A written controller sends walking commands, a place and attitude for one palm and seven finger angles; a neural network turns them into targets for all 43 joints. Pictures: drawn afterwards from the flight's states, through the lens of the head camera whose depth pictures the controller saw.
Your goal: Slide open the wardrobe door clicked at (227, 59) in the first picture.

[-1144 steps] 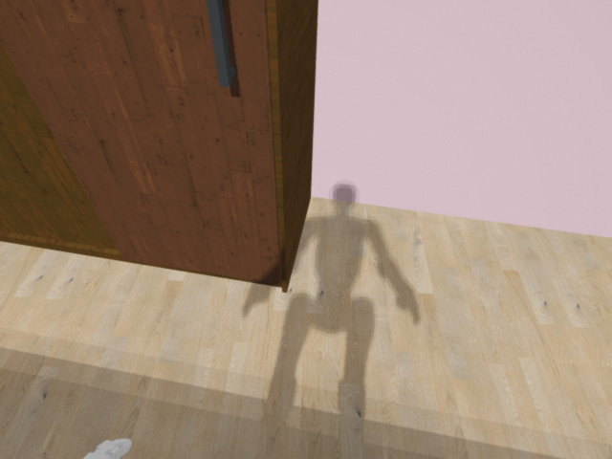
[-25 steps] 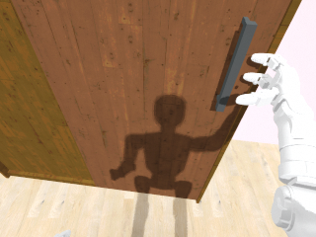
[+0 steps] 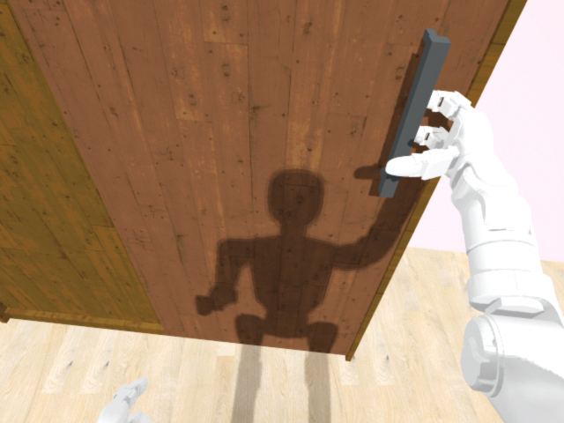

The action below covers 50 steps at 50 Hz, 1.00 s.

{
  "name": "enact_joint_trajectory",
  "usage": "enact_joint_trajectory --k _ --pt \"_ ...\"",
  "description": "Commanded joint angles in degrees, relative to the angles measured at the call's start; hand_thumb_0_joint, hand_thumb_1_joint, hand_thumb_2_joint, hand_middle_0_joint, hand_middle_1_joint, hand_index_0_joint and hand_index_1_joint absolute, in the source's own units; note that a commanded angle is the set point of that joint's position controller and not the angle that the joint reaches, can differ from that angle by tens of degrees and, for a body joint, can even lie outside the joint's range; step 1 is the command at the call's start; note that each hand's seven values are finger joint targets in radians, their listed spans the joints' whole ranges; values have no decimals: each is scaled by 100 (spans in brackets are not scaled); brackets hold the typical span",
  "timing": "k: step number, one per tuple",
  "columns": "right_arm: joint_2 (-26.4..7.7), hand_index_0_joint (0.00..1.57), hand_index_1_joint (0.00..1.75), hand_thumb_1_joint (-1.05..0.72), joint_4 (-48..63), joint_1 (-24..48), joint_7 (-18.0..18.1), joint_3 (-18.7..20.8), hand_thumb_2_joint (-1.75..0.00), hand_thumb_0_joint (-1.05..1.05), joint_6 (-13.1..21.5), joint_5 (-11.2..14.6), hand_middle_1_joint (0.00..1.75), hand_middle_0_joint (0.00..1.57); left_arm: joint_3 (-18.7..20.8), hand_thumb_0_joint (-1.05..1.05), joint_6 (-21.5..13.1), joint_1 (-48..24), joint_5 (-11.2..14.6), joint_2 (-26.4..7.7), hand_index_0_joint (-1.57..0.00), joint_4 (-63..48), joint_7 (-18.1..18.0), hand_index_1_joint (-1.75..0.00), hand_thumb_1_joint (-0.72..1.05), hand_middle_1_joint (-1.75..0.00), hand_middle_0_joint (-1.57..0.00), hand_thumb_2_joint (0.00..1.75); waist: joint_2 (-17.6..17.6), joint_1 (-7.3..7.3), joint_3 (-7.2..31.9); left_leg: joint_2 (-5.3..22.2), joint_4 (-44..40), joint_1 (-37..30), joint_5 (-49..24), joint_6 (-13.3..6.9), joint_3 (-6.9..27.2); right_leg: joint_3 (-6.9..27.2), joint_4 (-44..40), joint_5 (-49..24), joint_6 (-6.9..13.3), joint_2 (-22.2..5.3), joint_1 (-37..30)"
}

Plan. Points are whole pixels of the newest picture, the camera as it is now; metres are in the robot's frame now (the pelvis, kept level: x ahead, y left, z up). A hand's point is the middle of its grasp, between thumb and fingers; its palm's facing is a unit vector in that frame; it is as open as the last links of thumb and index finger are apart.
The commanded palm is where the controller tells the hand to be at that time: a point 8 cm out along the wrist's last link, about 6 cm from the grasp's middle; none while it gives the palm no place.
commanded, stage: feel for the door with the fingertips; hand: right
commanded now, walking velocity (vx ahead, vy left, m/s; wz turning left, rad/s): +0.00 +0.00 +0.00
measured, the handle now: (405, 122) +0.49 -0.13 +0.21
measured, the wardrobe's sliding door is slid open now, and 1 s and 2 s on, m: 0.00 0.00 0.00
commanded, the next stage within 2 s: slide the fingers in behind the handle in 0.22 s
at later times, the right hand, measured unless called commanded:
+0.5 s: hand (425, 138) +0.45 -0.15 +0.22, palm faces +0.05 +1.00 +0.01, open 13.9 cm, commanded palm +0.43 -0.20 +0.22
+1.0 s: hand (423, 147) +0.42 -0.14 +0.22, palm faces +0.06 +1.00 +0.00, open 14.0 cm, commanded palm +0.40 -0.18 +0.22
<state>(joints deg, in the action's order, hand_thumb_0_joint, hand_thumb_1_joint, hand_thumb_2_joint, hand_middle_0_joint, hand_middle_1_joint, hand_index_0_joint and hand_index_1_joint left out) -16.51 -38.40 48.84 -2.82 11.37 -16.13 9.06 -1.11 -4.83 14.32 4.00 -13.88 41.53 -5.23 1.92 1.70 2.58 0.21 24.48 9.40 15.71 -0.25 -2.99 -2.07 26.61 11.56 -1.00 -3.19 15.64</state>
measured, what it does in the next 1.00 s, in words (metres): stands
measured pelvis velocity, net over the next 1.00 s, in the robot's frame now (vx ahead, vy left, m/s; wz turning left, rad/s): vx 0.00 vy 0.00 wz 0.00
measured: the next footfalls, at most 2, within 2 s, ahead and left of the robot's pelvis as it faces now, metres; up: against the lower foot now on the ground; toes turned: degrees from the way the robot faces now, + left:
none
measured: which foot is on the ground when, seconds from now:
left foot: down 0.00-1.00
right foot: down 0.00-1.00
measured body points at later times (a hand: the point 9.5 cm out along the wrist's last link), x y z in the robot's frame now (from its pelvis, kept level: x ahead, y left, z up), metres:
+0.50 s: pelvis +0.00 +0.01 +0.00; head -0.01 +0.02 +0.45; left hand +0.09 +0.28 -0.11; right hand +0.44 -0.20 +0.22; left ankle -0.03 +0.12 -0.74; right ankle +0.03 -0.13 -0.74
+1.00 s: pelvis +0.00 +0.00 +0.00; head -0.02 +0.01 +0.45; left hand +0.14 +0.24 -0.10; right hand +0.41 -0.19 +0.22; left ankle -0.03 +0.12 -0.74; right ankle +0.03 -0.13 -0.74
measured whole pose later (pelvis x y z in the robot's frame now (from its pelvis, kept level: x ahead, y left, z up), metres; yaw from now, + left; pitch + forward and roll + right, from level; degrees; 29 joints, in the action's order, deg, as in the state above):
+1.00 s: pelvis +0.00 +0.00 +0.00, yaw +0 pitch -1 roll +1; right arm -14.3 -32.0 44.7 0.0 10.2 -18.0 8.9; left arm -1.3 -4.2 12.9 4.0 -13.1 41.3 -5.3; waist 1.9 0.4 2.5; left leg 0.2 24.0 7.5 15.4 -0.2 -2.7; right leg -2.2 26.0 11.2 -0.9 -3.1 13.7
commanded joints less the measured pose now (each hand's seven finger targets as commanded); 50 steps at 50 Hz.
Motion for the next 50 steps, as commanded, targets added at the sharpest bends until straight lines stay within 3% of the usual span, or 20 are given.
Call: enact_joint_trajectory --k 1,3,6,7,10,11,12,14,16,17,22,25,27,31,33,37,40,42,45,50 --pt "-1030 30 120 50 1587 2683 147 300 -30 0 475 31 120 30 281 0 -243 -228 -56 -749 -20 -778 -3 -30 90 -30 -20 90 -184 -38 1986 -217 -242 -129 -2046 -97 81 55 -118 -1656 300 229 -1439" --pt "-1173 30 120 50 1658 2510 156 473 -30 0 507 55 120 30 294 0 -216 -260 -61 -749 -20 -801 -20 -30 90 -30 -20 90 -504 -75 2003 -208 -227 -252 -2250 -62 109 -3 -138 -1672 323 228 -1345" --pt "-1619 30 120 50 1253 2385 172 831 -30 0 451 25 120 30 283 0 -128 -210 -78 -824 -20 -718 -65 -30 90 -30 -20 90 -847 -72 1507 -185 -355 -206 -2051 1 151 -64 -217 -1312 349 229 -1054" --pt "-1705 30 120 50 1074 2432 167 856 -30 0 400 -20 120 30 271 0 -103 -229 -74 -808 -20 -705 -88 -30 90 -30 -20 90 -844 -54 1290 -153 -383 -100 -1962 23 174 -86 -247 -1206 356 216 -939" --pt "-1605 30 120 50 1197 2750 138 628 -30 0 439 -167 120 30 275 0 -87 -202 -75 -764 -20 -727 -90 -30 90 -30 -20 90 -420 42 1272 -151 -405 9 -1978 10 218 -126 -199 -1222 358 241 -1016" --pt "-1686 30 120 50 1390 2747 126 658 -30 0 512 -184 120 30 292 0 -91 -170 -74 -782 -20 -753 -75 -30 90 -30 -20 90 -278 0 1446 -155 -382 -128 -2089 -12 221 -128 -171 -1360 354 242 -1126" --pt "-1515 30 120 50 1580 2839 71 462 -30 0 576 -175 120 30 294 0 -115 -211 -53 -743 -20 -791 -66 -30 90 -30 -20 90 27 26 1554 -156 -366 -117 -2175 -30 240 -129 -151 -1441 357 261 -1220" --pt "-1230 30 120 50 1616 3074 -47 217 -30 0 638 -80 120 30 306 0 -151 -167 -32 -719 -20 -741 -75 -30 90 -30 -20 90 188 150 1570 -195 -373 23 -2160 -50 222 -108 -84 -1451 341 262 -1348" --pt "-1109 30 120 50 1367 2958 -140 164 -30 0 598 45 120 30 331 0 -181 -114 -18 -778 -20 -684 -92 -30 90 -30 -20 90 -124 214 1438 -222 -426 98 -2056 -24 185 -76 -89 -1319 357 264 -1318" --pt "-1246 30 120 50 1198 3009 -190 244 -30 0 557 97 120 30 341 0 -192 -77 -2 -822 -20 -629 -105 -30 90 -30 -20 90 -342 204 1427 -207 -427 121 -1980 -14 181 -40 -112 -1197 356 262 -1212" --pt "-1501 30 120 50 976 2863 -214 492 -30 0 483 119 120 30 346 0 -224 -46 -11 -850 -20 -610 -106 -30 90 -30 -20 90 -342 115 1570 -164 -413 40 -1921 0 205 -34 -142 -1140 365 292 -1096" --pt "-1314 30 120 50 1026 2897 -125 362 -30 0 569 50 120 30 336 0 -241 -26 -15 -813 -20 -637 -60 -30 90 -30 -20 90 -245 117 1542 -193 -394 120 -1755 -29 168 -5 -148 -1096 347 288 -1094" --pt "-1538 30 120 50 1175 2846 -80 535 -30 0 671 28 120 30 361 0 -253 -15 -29 -849 -20 -668 -45 -30 90 -30 -20 90 -296 75 1674 -183 -364 -2 -1960 -24 188 -25 -134 -1258 376 271 -1152" --pt "-1420 30 120 50 1457 2479 -121 495 -30 0 692 68 120 30 358 0 -244 -97 -16 -835 -20 -767 -34 -30 90 -30 -20 90 -326 -10 1776 -198 -346 -177 -2079 -31 177 -63 -140 -1352 374 276 -1219" --pt "-1202 30 120 50 1882 2445 -136 330 -30 0 680 79 120 30 337 0 -253 -237 15 -762 -20 -860 -19 -30 90 -30 -20 90 -52 -65 1879 -210 -311 -219 -2180 -67 161 -65 -148 -1511 353 270 -1349" --pt "-1231 30 120 50 2038 2281 -78 413 -30 0 485 144 120 30 317 0 -230 -353 26 -781 -20 -840 -39 -30 90 -30 -20 90 -221 -63 1589 -222 -382 -103 -2010 -44 134 -51 -188 -1383 350 241 -1294" --pt "-980 30 120 50 1964 2473 11 226 -30 0 298 113 120 30 268 0 -195 -444 19 -737 -20 -787 -53 -30 90 -30 -20 90 -275 24 1238 -240 -439 160 -1644 -45 97 -13 -227 -1145 330 230 -1233" --pt "-905 30 120 50 2122 2573 100 166 -30 0 253 77 120 30 265 0 -210 -511 10 -712 -20 -807 -47 -30 90 -30 -20 90 -100 0 1308 -229 -451 195 -1527 -54 109 -3 -219 -1150 328 221 -1336" --pt "-631 30 120 50 2005 2840 180 -21 -30 0 213 73 120 30 243 0 -213 -515 -14 -688 -20 -729 -59 -30 90 -30 -20 90 -210 98 1278 -245 -455 335 -1405 -60 92 38 -202 -1070 311 221 -1388" --pt "-393 30 120 50 2099 2841 209 -169 -30 0 264 103 120 30 231 0 -240 -554 -33 -656 -20 -741 -39 -30 90 -30 -20 90 -129 47 1669 -241 -362 178 -1624 -97 80 69 -173 -1324 283 231 -1597"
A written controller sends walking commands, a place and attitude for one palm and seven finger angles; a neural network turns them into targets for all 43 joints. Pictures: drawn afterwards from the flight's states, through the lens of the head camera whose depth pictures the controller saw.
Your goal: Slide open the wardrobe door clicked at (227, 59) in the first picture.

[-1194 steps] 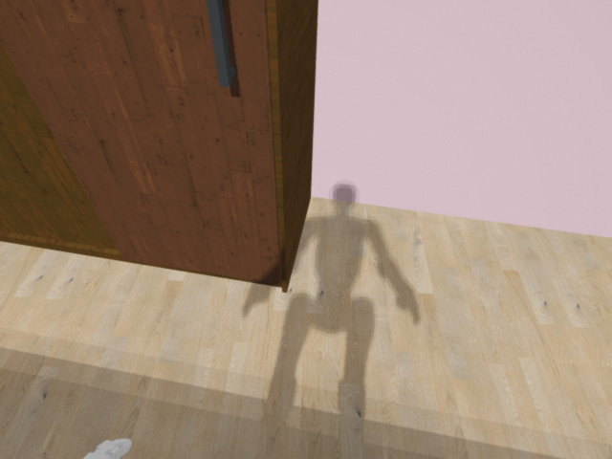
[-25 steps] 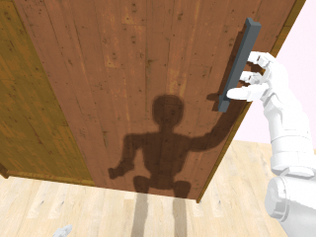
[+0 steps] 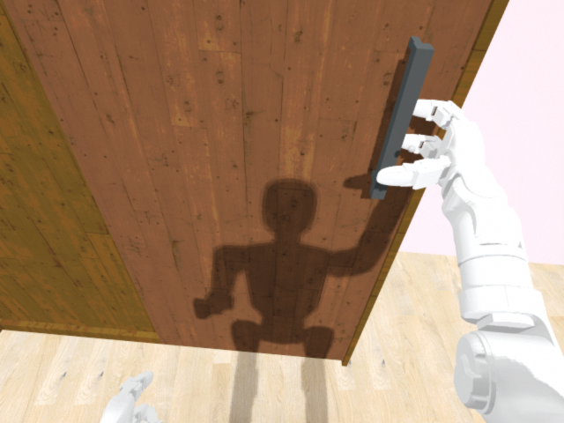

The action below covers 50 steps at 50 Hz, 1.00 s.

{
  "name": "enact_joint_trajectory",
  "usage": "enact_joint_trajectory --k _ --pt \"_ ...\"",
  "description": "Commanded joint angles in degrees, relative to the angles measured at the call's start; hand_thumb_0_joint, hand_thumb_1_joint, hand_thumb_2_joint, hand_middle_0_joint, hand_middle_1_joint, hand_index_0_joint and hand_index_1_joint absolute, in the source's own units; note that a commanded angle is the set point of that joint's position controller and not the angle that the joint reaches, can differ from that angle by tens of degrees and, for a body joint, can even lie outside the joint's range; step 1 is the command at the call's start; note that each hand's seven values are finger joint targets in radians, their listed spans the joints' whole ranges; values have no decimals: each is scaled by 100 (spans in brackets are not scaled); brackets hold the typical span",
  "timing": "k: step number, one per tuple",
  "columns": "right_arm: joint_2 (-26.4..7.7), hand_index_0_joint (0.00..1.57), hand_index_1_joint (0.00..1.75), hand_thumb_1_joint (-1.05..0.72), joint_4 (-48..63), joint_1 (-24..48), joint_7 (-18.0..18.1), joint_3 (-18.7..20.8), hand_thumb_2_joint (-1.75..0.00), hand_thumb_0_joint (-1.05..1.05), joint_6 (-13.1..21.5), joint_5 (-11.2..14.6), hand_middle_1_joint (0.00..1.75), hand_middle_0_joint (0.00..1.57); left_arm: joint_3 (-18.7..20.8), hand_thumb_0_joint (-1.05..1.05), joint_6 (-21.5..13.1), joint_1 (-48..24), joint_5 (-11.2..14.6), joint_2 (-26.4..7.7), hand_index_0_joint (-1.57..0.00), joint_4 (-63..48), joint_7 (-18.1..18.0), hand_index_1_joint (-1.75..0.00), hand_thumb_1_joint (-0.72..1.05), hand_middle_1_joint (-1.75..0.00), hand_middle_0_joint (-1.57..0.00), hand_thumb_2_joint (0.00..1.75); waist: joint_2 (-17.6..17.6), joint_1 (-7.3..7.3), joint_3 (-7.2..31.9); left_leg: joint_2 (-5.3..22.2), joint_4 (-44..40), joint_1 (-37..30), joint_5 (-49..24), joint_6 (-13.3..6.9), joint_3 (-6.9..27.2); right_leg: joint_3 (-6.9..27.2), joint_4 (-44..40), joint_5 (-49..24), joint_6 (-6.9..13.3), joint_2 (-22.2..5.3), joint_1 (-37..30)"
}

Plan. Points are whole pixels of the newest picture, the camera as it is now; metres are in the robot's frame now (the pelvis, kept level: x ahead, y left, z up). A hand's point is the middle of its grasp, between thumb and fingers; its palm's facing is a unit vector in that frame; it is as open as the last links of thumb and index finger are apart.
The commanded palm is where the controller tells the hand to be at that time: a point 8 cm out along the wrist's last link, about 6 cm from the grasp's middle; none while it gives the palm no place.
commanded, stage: slide the fingers in behind the handle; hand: right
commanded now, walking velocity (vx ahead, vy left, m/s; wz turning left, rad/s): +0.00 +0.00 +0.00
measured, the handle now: (393, 126) +0.50 -0.13 +0.21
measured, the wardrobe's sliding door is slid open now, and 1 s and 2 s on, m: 0.00 0.00 0.00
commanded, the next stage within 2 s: move the hooked fingers beside the handle in 0.10 s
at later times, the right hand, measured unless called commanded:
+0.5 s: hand (407, 146) +0.43 -0.13 +0.22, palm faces +0.08 +1.00 -0.02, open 14.1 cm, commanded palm +0.41 -0.17 +0.22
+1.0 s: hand (422, 147) +0.43 -0.15 +0.22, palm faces +0.09 +1.00 +0.00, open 14.0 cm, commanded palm +0.41 -0.20 +0.22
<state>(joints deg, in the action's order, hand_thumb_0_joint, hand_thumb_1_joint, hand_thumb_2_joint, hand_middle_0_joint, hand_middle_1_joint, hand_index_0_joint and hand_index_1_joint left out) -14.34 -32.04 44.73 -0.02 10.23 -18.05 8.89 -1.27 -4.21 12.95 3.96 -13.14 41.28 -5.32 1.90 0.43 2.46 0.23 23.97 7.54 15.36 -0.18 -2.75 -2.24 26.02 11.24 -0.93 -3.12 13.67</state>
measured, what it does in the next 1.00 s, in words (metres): stands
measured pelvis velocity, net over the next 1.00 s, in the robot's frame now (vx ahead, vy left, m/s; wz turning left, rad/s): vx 0.01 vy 0.01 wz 0.02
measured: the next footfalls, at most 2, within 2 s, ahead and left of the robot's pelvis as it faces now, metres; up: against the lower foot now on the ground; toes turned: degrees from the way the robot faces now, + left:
none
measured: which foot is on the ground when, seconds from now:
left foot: down 0.00-1.00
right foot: down 0.00-1.00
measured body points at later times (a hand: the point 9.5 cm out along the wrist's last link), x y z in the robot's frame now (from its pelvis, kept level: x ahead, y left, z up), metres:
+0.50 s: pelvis -0.01 +0.00 +0.00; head -0.02 +0.01 +0.45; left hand +0.11 +0.25 -0.12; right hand +0.42 -0.19 +0.23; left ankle -0.03 +0.12 -0.74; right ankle +0.03 -0.13 -0.74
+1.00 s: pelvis +0.01 +0.01 +0.00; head -0.02 +0.02 +0.45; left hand +0.12 +0.27 -0.11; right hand +0.42 -0.21 +0.23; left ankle -0.03 +0.12 -0.74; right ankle +0.03 -0.13 -0.74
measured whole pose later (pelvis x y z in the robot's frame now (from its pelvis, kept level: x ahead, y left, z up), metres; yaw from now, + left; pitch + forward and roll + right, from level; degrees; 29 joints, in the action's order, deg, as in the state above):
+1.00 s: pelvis +0.01 +0.01 +0.00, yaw +1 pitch -1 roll +0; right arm -17.9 -31.9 41.5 -2.8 14.1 -14.6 9.0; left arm -0.5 -4.3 16.1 4.1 -14.2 41.4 -5.5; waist 1.9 1.3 3.0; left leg -0.7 23.1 7.1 15.2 -0.9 -2.0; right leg -2.8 24.8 11.1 -1.6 -4.1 12.7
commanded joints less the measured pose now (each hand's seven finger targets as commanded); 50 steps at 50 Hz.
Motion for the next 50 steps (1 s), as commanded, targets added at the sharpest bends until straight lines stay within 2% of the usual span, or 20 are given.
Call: enact_joint_trajectory --k 1,3,5,7,10,13,15,16,20,22,25,26,28,34,36,39,40,42,47,50 --pt "-599 30 120 50 1458 3145 -73 -67 -30 0 475 130 120 30 257 0 -296 -423 -26 -750 -20 -721 -33 -30 90 -30 -20 90 -182 171 1673 -248 -324 317 -1585 -96 54 86 -114 -1298 286 218 -1428" --pt "-412 30 120 50 1522 3362 -61 -239 -30 0 502 122 120 30 240 0 -324 -471 -4 -710 -20 -724 -26 -30 90 -30 -20 90 -136 214 1626 -244 -324 419 -1470 -97 52 105 -124 -1192 280 213 -1428" --pt "-494 30 120 50 1244 3455 -36 -165 -30 0 485 133 120 30 237 0 -336 -427 -21 -734 -20 -628 -37 -30 90 -30 -20 90 -319 253 1452 -247 -365 541 -1347 -83 51 124 -130 -1036 284 210 -1330" --pt "-453 30 120 50 1382 3584 -20 -241 -30 0 534 112 120 30 233 0 -353 -452 -13 -724 -20 -647 -29 -30 90 -30 -20 90 -105 247 1531 -230 -352 490 -1318 -97 51 135 -149 -1043 273 209 -1380" --pt "-100 30 120 50 1305 3788 41 -482 -30 0 558 84 120 30 233 0 -418 -394 -25 -688 -20 -574 -4 -30 90 -30 -20 90 -15 321 1524 -253 -319 626 -1325 -109 22 179 -104 -1065 248 214 -1437" --pt "-294 30 120 50 1116 3726 53 -342 -30 0 581 102 120 30 248 0 -435 -355 -27 -728 -20 -523 -9 -30 90 -30 -20 90 -251 294 1509 -250 -341 601 -1241 -98 30 196 -117 -968 266 219 -1347" --pt "-261 30 120 50 1050 3889 19 -385 -30 0 612 94 120 30 238 0 -452 -343 -38 -708 -20 -496 -17 -30 90 -30 -20 90 -195 330 1496 -244 -333 626 -1219 -94 39 185 -120 -906 269 239 -1319" --pt "-346 30 120 50 1070 3795 11 -316 -30 0 656 111 120 30 253 0 -465 -309 -46 -749 -20 -493 -15 -30 90 -30 -20 90 -238 279 1611 -248 -340 517 -1233 -104 25 203 -139 -954 268 240 -1356" --pt "-176 30 120 50 829 4037 -26 -468 -30 0 704 99 120 30 234 0 -524 -263 -33 -705 -20 -431 -14 -30 90 -30 -20 90 -157 374 1426 -250 -346 704 -1114 -96 28 213 -132 -795 259 240 -1283" --pt "-456 30 120 50 813 3831 -47 -254 -30 0 747 141 120 30 254 0 -548 -247 -40 -758 -20 -454 -12 -30 90 -30 -20 90 -270 264 1607 -237 -341 545 -1194 -92 40 206 -143 -879 280 247 -1260" --pt "-646 30 120 50 540 3937 -109 -108 -30 0 764 170 120 30 242 0 -539 -181 -42 -765 -20 -411 -36 -30 90 -30 -20 90 -466 303 1450 -228 -384 541 -1121 -70 59 172 -168 -730 299 269 -1075" --pt "-658 30 120 50 610 3829 -125 -96 -30 0 811 170 120 30 258 0 -551 -195 -46 -775 -20 -449 -27 -30 90 -30 -20 90 -312 255 1524 -229 -386 477 -1156 -74 72 151 -165 -793 304 268 -1142" --pt "-879 30 120 50 641 3691 -145 73 -30 0 852 147 120 30 256 0 -556 -175 -44 -774 -20 -484 -23 -30 90 -30 -20 90 -311 182 1629 -217 -360 376 -1270 -84 83 139 -161 -894 307 274 -1098" --pt "-996 30 120 50 810 3386 -104 179 -30 0 888 50 120 30 270 0 -495 -168 -37 -758 -20 -608 22 -30 90 -30 -20 90 -107 113 1627 -226 -346 279 -1399 -93 99 80 -177 -1004 296 261 -1076" --pt "-1303 30 120 50 772 2955 -81 507 -30 0 825 76 120 30 292 0 -448 -179 -47 -815 -20 -639 15 -30 90 -30 -20 90 -330 3 1664 -234 -366 101 -1533 -74 101 40 -190 -1090 315 262 -1022" --pt "-1487 30 120 50 724 2937 -114 621 -30 0 721 69 120 30 271 0 -357 -201 -43 -813 -20 -670 -36 -30 90 -30 -20 90 -659 52 1429 -199 -407 97 -1541 -19 133 -9 -247 -952 338 253 -825" --pt "-1420 30 120 50 826 2939 -134 553 -30 0 708 55 120 30 275 0 -348 -231 -27 -799 -20 -702 -38 -30 90 -30 -20 90 -539 55 1374 -200 -419 140 -1544 -17 144 -39 -231 -950 339 258 -845" --pt "-1693 30 120 50 925 2931 -113 729 -30 0 733 1 120 30 286 0 -324 -233 -41 -831 -20 -719 -46 -30 90 -30 -20 90 -400 37 1418 -189 -431 115 -1585 -19 171 -45 -228 -1022 352 247 -905" --pt "-1591 30 120 50 1600 2778 -328 597 -30 0 813 76 120 30 315 0 -316 -277 -3 -811 -20 -841 -53 -30 90 -30 -20 90 -103 30 1821 -205 -340 -132 -2227 -51 173 -82 -133 -1509 355 268 -1218" --pt "-1519 30 120 50 1568 2534 -495 548 -30 0 656 170 120 30 311 0 -299 -320 27 -831 -20 -825 -74 -30 90 -30 -20 90 -201 50 1679 -216 -343 -47 -2318 -36 155 -83 -107 -1488 352 290 -1177"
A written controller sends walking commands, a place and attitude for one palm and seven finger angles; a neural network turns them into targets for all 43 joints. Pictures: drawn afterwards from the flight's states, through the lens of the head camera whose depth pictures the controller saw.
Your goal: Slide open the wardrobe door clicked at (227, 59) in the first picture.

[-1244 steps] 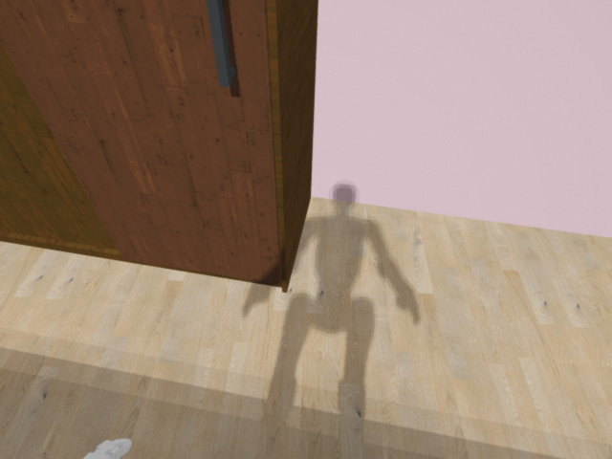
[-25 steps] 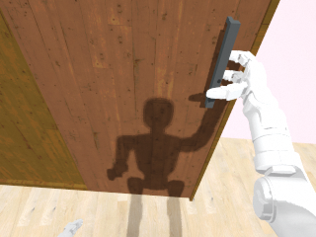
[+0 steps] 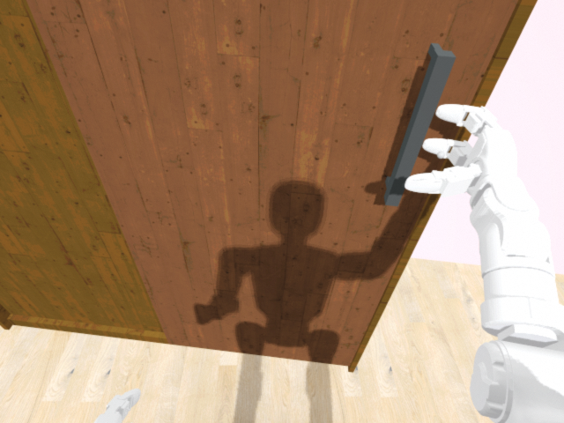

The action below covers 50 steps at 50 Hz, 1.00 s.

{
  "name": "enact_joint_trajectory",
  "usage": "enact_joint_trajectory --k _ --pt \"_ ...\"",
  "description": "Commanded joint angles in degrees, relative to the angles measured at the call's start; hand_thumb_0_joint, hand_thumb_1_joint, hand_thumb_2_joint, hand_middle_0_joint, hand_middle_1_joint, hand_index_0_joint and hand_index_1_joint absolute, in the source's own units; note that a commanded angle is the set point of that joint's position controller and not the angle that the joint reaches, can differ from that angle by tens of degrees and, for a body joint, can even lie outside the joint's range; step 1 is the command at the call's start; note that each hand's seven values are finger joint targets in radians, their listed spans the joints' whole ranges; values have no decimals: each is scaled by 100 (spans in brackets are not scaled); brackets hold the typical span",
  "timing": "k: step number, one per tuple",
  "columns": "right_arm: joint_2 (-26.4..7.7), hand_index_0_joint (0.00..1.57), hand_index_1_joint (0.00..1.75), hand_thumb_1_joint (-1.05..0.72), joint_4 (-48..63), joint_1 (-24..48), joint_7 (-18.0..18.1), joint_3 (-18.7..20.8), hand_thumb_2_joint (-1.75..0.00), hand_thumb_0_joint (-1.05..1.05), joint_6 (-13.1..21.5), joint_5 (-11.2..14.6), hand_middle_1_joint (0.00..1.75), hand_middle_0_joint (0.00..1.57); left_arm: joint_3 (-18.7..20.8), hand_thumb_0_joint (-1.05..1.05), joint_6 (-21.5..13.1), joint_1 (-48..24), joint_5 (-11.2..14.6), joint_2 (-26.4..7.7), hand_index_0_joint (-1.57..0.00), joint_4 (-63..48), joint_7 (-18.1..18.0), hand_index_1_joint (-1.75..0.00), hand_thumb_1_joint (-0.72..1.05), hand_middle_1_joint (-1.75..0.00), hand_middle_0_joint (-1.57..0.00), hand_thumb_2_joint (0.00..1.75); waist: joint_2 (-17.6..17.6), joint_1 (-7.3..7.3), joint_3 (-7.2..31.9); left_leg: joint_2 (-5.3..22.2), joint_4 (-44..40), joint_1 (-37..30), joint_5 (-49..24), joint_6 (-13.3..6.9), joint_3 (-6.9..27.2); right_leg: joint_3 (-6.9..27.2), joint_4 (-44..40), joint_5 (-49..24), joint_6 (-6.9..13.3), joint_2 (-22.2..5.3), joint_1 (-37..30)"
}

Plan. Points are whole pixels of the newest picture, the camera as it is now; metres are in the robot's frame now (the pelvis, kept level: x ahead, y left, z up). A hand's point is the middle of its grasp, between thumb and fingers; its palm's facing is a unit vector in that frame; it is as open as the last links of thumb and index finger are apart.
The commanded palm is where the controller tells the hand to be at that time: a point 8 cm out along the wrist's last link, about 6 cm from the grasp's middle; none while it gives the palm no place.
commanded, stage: move the hooked fingers beside the handle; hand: right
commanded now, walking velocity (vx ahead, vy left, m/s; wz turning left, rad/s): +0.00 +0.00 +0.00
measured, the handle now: (410, 132) +0.49 -0.15 +0.21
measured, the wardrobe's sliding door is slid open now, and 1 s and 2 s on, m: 0.00 0.00 0.00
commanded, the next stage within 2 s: feel for the door with the fingertips in 1.62 s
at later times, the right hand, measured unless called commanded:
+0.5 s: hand (452, 153) +0.43 -0.19 +0.22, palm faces +0.08 +1.00 +0.00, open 14.0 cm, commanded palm +0.41 -0.24 +0.22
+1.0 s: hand (468, 162) +0.42 -0.21 +0.21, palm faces +0.10 +0.99 -0.01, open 14.0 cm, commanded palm +0.41 -0.25 +0.22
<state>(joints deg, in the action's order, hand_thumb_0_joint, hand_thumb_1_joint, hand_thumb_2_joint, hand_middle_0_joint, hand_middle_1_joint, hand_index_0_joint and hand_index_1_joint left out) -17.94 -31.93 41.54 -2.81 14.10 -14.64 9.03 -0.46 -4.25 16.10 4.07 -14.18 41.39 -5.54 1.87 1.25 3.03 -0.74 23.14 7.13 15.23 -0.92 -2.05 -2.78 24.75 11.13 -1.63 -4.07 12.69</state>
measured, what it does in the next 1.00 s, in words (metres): stands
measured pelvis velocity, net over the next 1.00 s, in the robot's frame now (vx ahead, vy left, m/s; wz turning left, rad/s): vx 0.00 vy -0.01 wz -0.01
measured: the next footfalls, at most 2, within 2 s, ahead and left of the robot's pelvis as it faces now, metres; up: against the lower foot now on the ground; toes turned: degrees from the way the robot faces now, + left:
none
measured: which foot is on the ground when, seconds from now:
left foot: down 0.00-1.00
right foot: down 0.00-1.00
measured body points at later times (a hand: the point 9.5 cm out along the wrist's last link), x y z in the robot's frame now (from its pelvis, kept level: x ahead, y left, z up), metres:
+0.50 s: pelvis +0.00 -0.01 +0.00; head -0.02 +0.00 +0.45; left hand +0.13 +0.24 -0.11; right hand +0.42 -0.24 +0.22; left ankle -0.03 +0.11 -0.74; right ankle +0.02 -0.14 -0.74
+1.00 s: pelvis +0.00 -0.01 +0.00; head -0.01 -0.01 +0.45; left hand +0.11 +0.25 -0.10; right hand +0.41 -0.27 +0.21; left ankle -0.03 +0.11 -0.74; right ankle +0.02 -0.14 -0.74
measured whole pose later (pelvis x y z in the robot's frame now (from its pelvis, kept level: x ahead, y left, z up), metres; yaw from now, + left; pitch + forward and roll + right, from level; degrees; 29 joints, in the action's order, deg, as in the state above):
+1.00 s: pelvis +0.00 -0.01 +0.00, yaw -1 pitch +0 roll +1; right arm -22.7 -34.7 42.1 -7.3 15.3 -15.1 9.6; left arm -0.7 -4.1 16.7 4.7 -14.8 40.7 -6.2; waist 1.4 1.5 2.7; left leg -0.2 22.9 7.8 15.3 -0.1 -2.4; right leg -2.3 26.4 12.0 -0.9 -3.5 14.4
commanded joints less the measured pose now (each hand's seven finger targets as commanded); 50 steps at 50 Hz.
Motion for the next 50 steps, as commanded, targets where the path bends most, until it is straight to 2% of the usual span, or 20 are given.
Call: enact_joint_trajectory --k 1,6,11,13,16,17,18,21,23,26,29,30,34,35,36,37,39,42,46,50 --pt "-1147 30 120 50 1459 2674 -261 165 -30 0 231 193 120 30 239 0 -275 -638 13 -769 -20 -831 -60 -30 90 -30 -20 90 -242 -27 1515 -109 -288 -1 -2324 56 89 -44 15 -1465 431 382 -1084" --pt "-997 30 120 50 1198 3030 -299 -37 -30 0 -82 216 120 30 208 0 -233 -689 32 -790 -20 -751 -97 -30 90 -30 -20 90 -217 127 1042 -100 -430 487 -1586 61 68 26 -7 -999 415 376 -1007" --pt "-1194 30 120 50 1403 3409 -236 66 -30 0 207 222 120 30 199 0 -273 -656 -5 -790 -20 -768 -94 -30 90 -30 -20 90 -122 103 1478 -89 -327 336 -1656 12 77 104 44 -1161 410 385 -1114" --pt "-1091 30 120 50 1357 3597 -230 -44 -30 0 336 191 120 30 179 0 -299 -669 -2 -732 -20 -761 -92 -30 90 -30 -20 90 -60 144 1606 -97 -275 358 -1682 3 65 124 72 -1207 406 390 -1173" --pt "-1532 30 120 50 1008 3288 -214 370 -30 0 394 197 120 30 195 0 -284 -570 -39 -825 -20 -720 -90 -30 90 -30 -20 90 -257 35 1702 -102 -269 223 -1697 4 56 128 38 -1223 403 365 -1099" --pt "-1598 30 120 50 884 3208 -237 396 -30 0 358 175 120 30 177 0 -263 -608 -22 -810 -20 -762 -94 -30 90 -30 -20 90 -290 -6 1632 -71 -250 194 -1700 11 63 120 7 -1175 405 359 -969" --pt "-1401 30 120 50 881 3325 -251 241 -30 0 342 166 120 30 164 0 -258 -604 -20 -773 -20 -765 -88 -30 90 -30 -20 90 -295 48 1634 -71 -243 195 -1784 16 66 103 17 -1212 408 375 -975" --pt "-1493 30 120 50 540 2934 -259 343 -30 0 221 94 120 30 182 0 -196 -524 -15 -820 -20 -781 -74 -30 90 -30 -20 90 -237 -5 1468 -90 -263 211 -1755 5 28 94 -3 -1266 389 341 -925" --pt "-1266 30 120 50 642 3221 -289 106 -30 0 201 70 120 30 175 0 -183 -497 3 -781 -20 -812 -67 -30 90 -30 -20 90 -121 83 1431 -89 -246 292 -1776 -4 17 103 13 -1281 384 337 -925" --pt "-1595 30 120 50 710 3132 -324 376 -30 0 272 138 120 30 210 0 -184 -437 2 -858 -20 -820 -89 -30 90 -30 -20 90 -303 41 1437 -112 -285 235 -1743 -3 25 117 -1 -1270 398 315 -943" --pt "-1120 30 120 50 1092 3529 -351 -41 -30 0 430 143 120 30 211 0 -268 -449 29 -755 -20 -834 -77 -30 90 -30 -20 90 -3 140 1531 -146 -256 398 -1681 -26 6 153 42 -1346 379 303 -1142" --pt "-1205 30 120 50 1219 3593 -331 36 -30 0 463 154 120 30 225 0 -295 -421 20 -780 -20 -822 -74 -30 90 -30 -20 90 124 132 1644 -159 -256 413 -1678 -34 14 162 54 -1369 374 304 -1210" --pt "-1543 30 120 50 1133 3203 -311 382 -30 0 428 167 120 30 233 0 -297 -373 9 -814 -20 -774 -80 -30 90 -30 -20 90 -87 8 1802 -159 -211 168 -1833 -48 -8 171 19 -1509 368 304 -1142" --pt "-1486 30 120 50 1069 3171 -316 359 -30 0 362 169 120 30 228 0 -291 -389 6 -807 -20 -769 -78 -30 90 -30 -20 90 30 6 1727 -158 -223 212 -1839 -44 5 138 20 -1490 367 312 -1107" --pt "-1705 30 120 50 964 2964 -287 570 -30 0 329 169 120 30 246 0 -277 -327 -14 -862 -20 -742 -79 -30 90 -30 -20 90 -168 -18 1709 -150 -249 105 -1890 -25 0 116 24 -1501 387 310 -1065" --pt "-1779 30 120 50 894 2842 -297 596 -30 0 260 123 120 30 228 0 -252 -381 8 -848 -20 -766 -80 -30 90 -30 -20 90 -80 -56 1596 -124 -252 120 -1847 -21 14 94 -20 -1427 383 307 -941" --pt "-1692 30 120 50 713 2835 -314 524 -30 0 153 98 120 30 218 0 -217 -358 5 -841 -20 -755 -85 -30 90 -30 -20 90 -186 0 1383 -126 -280 230 -1753 -13 4 84 -36 -1310 383 302 -840" --pt "-2015 30 120 50 797 2684 -373 705 -30 0 165 78 120 30 228 0 -176 -370 6 -896 -20 -836 -98 -30 90 -30 -20 90 -254 -36 1392 -97 -284 111 -1859 3 30 59 -48 -1337 399 298 -798" --pt "-1562 30 120 50 1271 3269 -516 199 -30 0 403 153 120 30 248 0 -253 -382 36 -852 -20 -874 -107 -30 90 -30 -20 90 -27 192 1414 -129 -328 340 -1730 7 52 75 37 -1268 408 292 -1082" --pt "-1376 30 120 50 1235 3682 -596 2 -30 0 450 251 120 30 227 0 -338 -415 57 -840 -20 -763 -124 -30 90 -30 -20 90 209 260 1426 -159 -350 610 -1479 -24 42 160 78 -1111 385 320 -1163"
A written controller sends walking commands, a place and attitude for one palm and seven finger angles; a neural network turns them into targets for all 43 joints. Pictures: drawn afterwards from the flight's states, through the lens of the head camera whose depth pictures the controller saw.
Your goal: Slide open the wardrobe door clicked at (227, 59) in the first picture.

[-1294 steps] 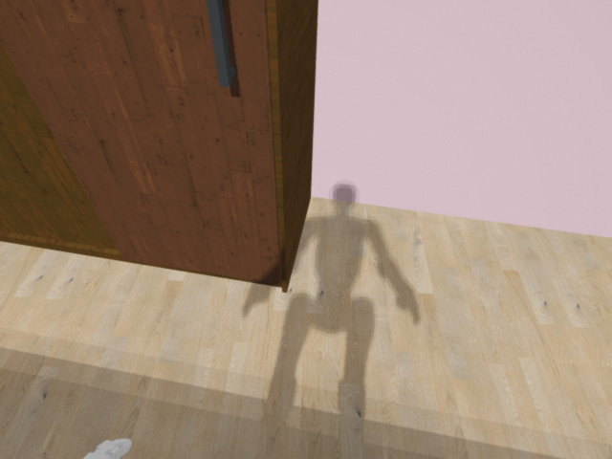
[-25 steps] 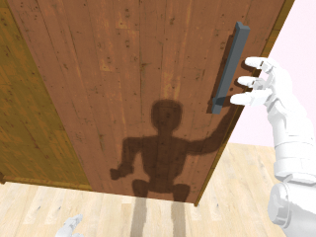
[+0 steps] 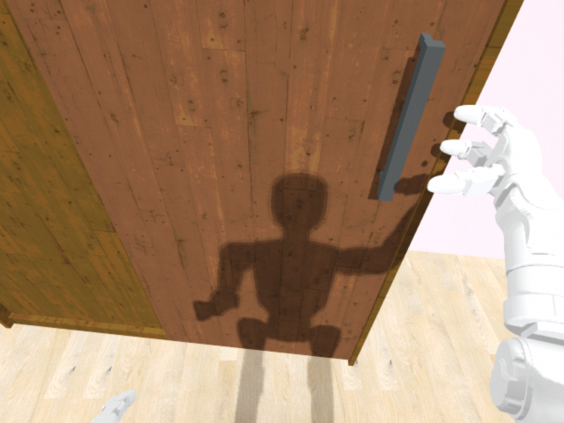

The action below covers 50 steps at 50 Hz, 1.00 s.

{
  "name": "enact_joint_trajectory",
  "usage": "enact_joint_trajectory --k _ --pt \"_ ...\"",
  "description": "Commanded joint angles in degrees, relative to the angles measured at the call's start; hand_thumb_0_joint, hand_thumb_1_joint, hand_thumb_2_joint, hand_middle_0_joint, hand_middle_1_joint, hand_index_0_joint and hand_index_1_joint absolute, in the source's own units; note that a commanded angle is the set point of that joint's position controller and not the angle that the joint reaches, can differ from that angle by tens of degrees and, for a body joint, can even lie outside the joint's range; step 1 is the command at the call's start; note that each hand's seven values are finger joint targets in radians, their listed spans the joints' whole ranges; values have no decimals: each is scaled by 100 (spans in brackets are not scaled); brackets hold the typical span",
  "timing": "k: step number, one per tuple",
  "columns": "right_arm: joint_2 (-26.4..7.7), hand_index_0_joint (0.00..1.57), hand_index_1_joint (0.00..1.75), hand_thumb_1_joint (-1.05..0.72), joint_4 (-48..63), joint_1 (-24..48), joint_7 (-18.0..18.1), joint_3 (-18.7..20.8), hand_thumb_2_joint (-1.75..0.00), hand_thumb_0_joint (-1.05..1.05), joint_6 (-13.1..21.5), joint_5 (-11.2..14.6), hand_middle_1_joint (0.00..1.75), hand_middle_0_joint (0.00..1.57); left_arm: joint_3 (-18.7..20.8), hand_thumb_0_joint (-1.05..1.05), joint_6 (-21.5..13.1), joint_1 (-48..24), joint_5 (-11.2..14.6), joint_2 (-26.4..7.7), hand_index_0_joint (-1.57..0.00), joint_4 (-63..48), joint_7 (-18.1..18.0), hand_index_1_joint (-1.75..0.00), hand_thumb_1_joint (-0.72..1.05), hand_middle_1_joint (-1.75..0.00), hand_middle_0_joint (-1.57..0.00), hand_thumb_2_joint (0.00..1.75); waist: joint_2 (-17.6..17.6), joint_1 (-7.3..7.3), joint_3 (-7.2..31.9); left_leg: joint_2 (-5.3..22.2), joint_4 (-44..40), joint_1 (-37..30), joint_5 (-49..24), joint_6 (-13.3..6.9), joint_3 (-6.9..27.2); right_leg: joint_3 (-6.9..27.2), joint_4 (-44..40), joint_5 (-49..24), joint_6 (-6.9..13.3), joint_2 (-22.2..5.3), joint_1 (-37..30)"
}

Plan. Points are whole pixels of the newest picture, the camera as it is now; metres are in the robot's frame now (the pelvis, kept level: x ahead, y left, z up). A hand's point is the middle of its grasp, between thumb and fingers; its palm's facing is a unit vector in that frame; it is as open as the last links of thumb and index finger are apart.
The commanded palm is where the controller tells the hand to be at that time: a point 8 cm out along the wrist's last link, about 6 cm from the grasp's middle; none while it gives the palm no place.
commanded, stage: move the hooked fingers beside the handle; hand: right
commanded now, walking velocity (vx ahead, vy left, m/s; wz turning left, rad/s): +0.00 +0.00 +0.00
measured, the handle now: (402, 126) +0.49 -0.13 +0.21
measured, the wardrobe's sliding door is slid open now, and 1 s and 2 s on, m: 0.00 0.00 0.00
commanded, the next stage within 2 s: feel for the door with the fingertips in 0.62 s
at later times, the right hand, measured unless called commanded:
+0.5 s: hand (452, 148) +0.44 -0.19 +0.21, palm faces +0.08 +1.00 -0.01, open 13.9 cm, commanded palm +0.41 -0.23 +0.22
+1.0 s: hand (433, 150) +0.42 -0.16 +0.22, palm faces +0.04 +1.00 +0.02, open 14.0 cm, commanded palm +0.41 -0.21 +0.22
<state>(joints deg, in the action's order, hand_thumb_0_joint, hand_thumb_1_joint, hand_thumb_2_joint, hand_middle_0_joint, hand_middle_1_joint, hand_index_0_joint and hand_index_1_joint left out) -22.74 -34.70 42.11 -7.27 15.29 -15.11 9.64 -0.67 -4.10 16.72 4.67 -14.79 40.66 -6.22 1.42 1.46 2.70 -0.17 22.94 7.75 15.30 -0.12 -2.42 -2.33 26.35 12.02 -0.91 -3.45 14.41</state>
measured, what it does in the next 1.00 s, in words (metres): stands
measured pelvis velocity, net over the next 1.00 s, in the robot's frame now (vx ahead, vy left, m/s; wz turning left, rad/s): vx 0.00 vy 0.00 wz -0.01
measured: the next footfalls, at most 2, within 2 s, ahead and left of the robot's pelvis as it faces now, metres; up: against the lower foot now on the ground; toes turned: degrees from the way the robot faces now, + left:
none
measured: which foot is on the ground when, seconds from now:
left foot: down 0.00-1.00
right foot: down 0.00-1.00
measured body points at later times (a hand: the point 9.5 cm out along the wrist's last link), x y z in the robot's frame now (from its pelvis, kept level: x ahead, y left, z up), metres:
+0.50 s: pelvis +0.00 +0.00 +0.00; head +0.00 +0.01 +0.45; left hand +0.09 +0.27 -0.11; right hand +0.43 -0.24 +0.22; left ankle -0.03 +0.12 -0.74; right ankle +0.02 -0.13 -0.74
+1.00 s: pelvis +0.00 +0.00 +0.00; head -0.02 +0.01 +0.45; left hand +0.14 +0.25 -0.10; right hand +0.41 -0.21 +0.22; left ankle -0.03 +0.12 -0.74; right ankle +0.02 -0.13 -0.74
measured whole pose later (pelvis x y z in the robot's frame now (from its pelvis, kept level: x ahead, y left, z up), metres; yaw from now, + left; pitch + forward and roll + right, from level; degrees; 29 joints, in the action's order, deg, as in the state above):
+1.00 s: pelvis +0.00 +0.00 +0.00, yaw -1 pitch +0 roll +1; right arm -17.4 -32.8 43.7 -5.2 12.1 -17.5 10.6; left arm -1.3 -3.5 13.7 4.6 -14.1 40.8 -5.7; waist 2.0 0.6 3.3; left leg 0.0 24.0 7.9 16.1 -0.2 -2.9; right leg -1.7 27.1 12.5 -1.0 -3.2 14.6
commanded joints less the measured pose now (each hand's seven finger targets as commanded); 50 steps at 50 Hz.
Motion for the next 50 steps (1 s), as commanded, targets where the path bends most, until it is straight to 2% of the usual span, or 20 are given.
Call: enact_joint_trajectory --k 1,3,6,7,8,11,14,16,17,20,21,22,26,28,36,39,41,42,44,50 --pt "-851 30 120 50 1434 3623 -134 -150 -30 0 481 194 120 30 263 0 -364 -448 -8 -801 -20 -673 -58 -30 90 -30 -20 90 202 245 1494 -215 -325 530 -1435 -108 55 124 -75 -1201 314 252 -1384" --pt "-738 30 120 50 1181 3728 -70 -194 -30 0 384 178 120 30 243 0 -392 -460 -6 -769 -20 -607 -39 -30 90 -30 -20 90 268 248 1468 -209 -321 644 -1317 -106 49 157 -66 -1086 303 272 -1289" --pt "-1188 30 120 50 621 3403 52 255 -30 0 252 136 120 30 252 0 -335 -359 -56 -860 -20 -540 -23 -30 90 -30 -20 90 -36 134 1490 -184 -296 483 -1370 -100 40 152 -88 -1107 306 280 -1093" --pt "-1204 30 120 50 714 3482 80 246 -30 0 282 100 120 30 236 0 -325 -373 -61 -828 -20 -600 -6 -30 90 -30 -20 90 4 101 1635 -153 -247 386 -1470 -101 47 161 -107 -1181 307 286 -1065" --pt "-967 30 120 50 646 3354 94 131 -30 0 279 98 120 30 225 0 -320 -397 -61 -771 -20 -626 5 -30 90 -30 -20 90 -148 87 1629 -166 -223 358 -1541 -91 51 141 -86 -1218 318 293 -1043" --pt "-1354 30 120 50 515 3012 145 459 -30 0 411 48 120 30 246 0 -260 -314 -95 -842 -20 -668 17 -30 90 -30 -20 90 -306 -7 1682 -149 -186 128 -1777 -79 62 96 -103 -1354 324 271 -950" --pt "-1434 30 120 50 505 3097 101 483 -30 0 556 4 120 30 243 0 -242 -319 -87 -808 -20 -721 13 -30 90 -30 -20 90 -496 43 1547 -139 -194 159 -1843 -38 111 48 -104 -1258 350 262 -842" --pt "-1738 30 120 50 527 3064 59 670 -30 0 642 -6 120 30 257 0 -212 -290 -94 -869 -20 -744 -13 -30 90 -30 -20 90 -488 29 1501 -121 -207 107 -1839 -21 140 16 -106 -1226 360 253 -836" --pt "-1739 30 120 50 662 3277 18 570 -30 0 693 -39 120 30 242 0 -216 -316 -77 -835 -20 -761 -11 -30 90 -30 -20 90 -288 60 1516 -109 -208 124 -1865 -27 160 12 -117 -1237 360 257 -849" --pt "-1191 30 120 50 1053 3451 -60 120 -30 0 744 -29 120 30 253 0 -270 -347 -32 -749 -20 -810 11 -30 90 -30 -20 90 262 115 1651 -172 -197 250 -1905 -79 140 3 -39 -1400 335 265 -1140" --pt "-1130 30 120 50 1133 3394 -75 73 -30 0 736 4 120 30 276 0 -280 -320 -32 -775 -20 -813 7 -30 90 -30 -20 90 128 146 1692 -181 -201 201 -1938 -72 110 13 -17 -1462 347 254 -1205" --pt "-1259 30 120 50 1243 3476 -94 169 -30 0 718 48 120 30 284 0 -293 -339 -17 -788 -20 -782 -2 -30 90 -30 -20 90 264 138 1741 -183 -210 228 -1991 -80 129 22 -9 -1497 350 250 -1243" --pt "-1086 30 120 50 1101 3224 -166 131 -30 0 481 204 120 30 298 0 -301 -315 1 -823 -20 -707 -21 -30 90 -30 -20 90 0 130 1691 -206 -210 192 -1988 -84 60 49 -22 -1468 343 274 -1188" --pt "-1039 30 120 50 1052 3149 -129 169 -30 0 354 187 120 30 289 0 -308 -331 -6 -793 -20 -689 -11 -30 90 -30 -20 90 50 81 1652 -207 -183 264 -2014 -92 59 68 -11 -1526 344 280 -1150" --pt "-1399 30 120 50 1299 2672 58 511 -30 0 385 94 120 30 283 0 -223 -404 -55 -833 -20 -795 13 -30 90 -30 -20 90 -219 -42 1682 -168 -125 -27 -2239 -74 75 19 -44 -1683 355 260 -1080" --pt "-897 30 120 50 1558 2882 23 92 -30 0 404 106 120 30 260 0 -241 -547 -13 -732 -20 -853 19 -30 90 -30 -20 90 -73 26 1584 -187 -161 169 -2050 -68 75 13 -46 -1555 339 252 -1168" --pt "-827 30 120 50 1706 3062 45 1 -30 0 400 114 120 30 272 0 -257 -539 -25 -758 -20 -826 19 -30 90 -30 -20 90 -22 71 1654 -195 -176 169 -2031 -87 66 42 -24 -1615 344 247 -1309" --pt "-669 30 120 50 1817 3122 45 -134 -30 0 362 131 120 30 249 0 -261 -642 2 -713 -20 -849 22 -30 90 -30 -20 90 188 65 1596 -189 -188 271 -1970 -87 80 37 -22 -1570 341 252 -1322" --pt "-455 30 120 50 1688 3160 87 -231 -30 0 252 158 120 30 233 0 -262 -659 -8 -694 -20 -790 20 -30 90 -30 -20 90 112 90 1503 -207 -205 371 -1862 -97 45 73 -23 -1505 324 259 -1304" --pt "-571 30 120 50 1123 3336 323 -38 -30 0 26 116 120 30 189 0 -192 -667 -61 -706 -20 -644 -5 -30 90 -30 -20 90 -335 122 1228 -168 -260 488 -1458 -64 36 120 -97 -1108 316 253 -1025"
